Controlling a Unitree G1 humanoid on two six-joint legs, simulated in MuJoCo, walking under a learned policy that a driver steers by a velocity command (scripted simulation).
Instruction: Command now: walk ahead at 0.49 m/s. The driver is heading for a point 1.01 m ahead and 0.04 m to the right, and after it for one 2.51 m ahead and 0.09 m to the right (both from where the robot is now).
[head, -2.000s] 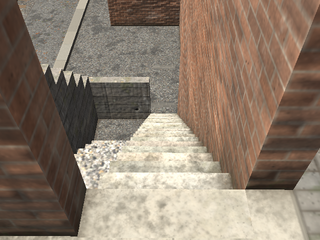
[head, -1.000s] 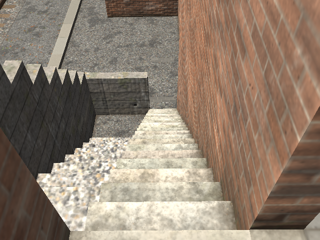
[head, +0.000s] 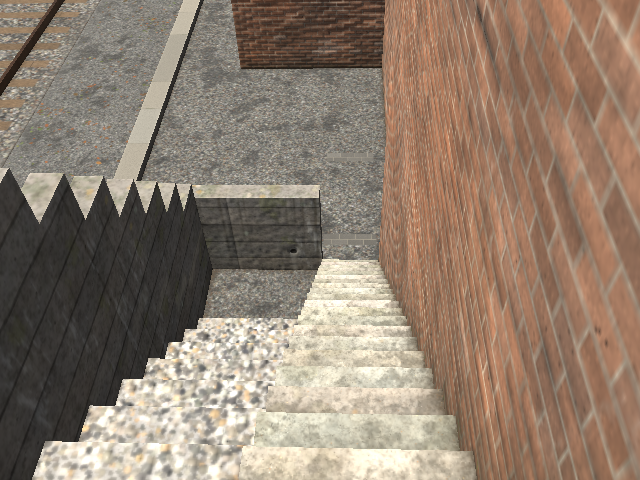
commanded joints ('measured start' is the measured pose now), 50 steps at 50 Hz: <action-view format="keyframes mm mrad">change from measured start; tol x32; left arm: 1 322 183 54 51 -11 -12 -24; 35 93 -192 -69 -288 -10 103 44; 50 153 187 87 -114 -45 118 -65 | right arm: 1 -42 -123 -33 -134 45 -51 -7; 10 153 -80 -44 -109 -5 54 14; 17 -299 -113 -46 -306 4 -58 44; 26 396 -104 -26 -110 -41 -19 69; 50 -111 -147 23 -184 -56 -80 4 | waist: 1 104 -184 2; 24 -237 -283 -83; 28 -35 581 -58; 34 100 -12 53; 50 60 110 107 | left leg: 1 -644 -7 -170 514 40 25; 9 -247 44 42 317 397 -57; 17 -880 191 -82 -90 708 -110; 20 -25 34 106 -304 1202 -120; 25 199 198 -23 -781 987 21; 28 463 275 -103 -205 1722 -138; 31 274 492 -524 -359 1084 20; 35 -248 428 -180 -333 649 3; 43 -284 342 -90 -281 -106 93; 50 -199 347 -16 69 201 29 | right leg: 1 494 -328 628 -380 21 -361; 10 -14 -230 227 -305 45 -241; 17 437 -274 338 77 -249 -175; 21 -336 -92 34 128 -445 -56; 26 -207 73 92 1431 -596 60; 31 -817 9 185 1498 -231 -17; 36 -376 -35 210 696 480 44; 40 -799 -4 328 481 517 22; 42 -384 37 215 166 1012 13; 50 -6 -57 147 1 885 -26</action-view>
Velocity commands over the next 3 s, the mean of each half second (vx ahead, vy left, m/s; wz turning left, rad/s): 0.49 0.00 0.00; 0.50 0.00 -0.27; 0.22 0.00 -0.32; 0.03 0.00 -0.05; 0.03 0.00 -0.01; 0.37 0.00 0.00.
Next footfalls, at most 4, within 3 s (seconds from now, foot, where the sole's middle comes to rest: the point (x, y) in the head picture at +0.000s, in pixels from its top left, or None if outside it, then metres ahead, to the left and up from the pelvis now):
0.50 left None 0.30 0.24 -0.97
1.08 right None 0.53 -0.03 -1.15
1.68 left None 0.74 0.17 -1.39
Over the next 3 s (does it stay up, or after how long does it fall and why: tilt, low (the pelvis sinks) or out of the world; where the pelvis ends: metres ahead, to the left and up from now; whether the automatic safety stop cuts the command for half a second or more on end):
stays up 0.71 0.08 -0.60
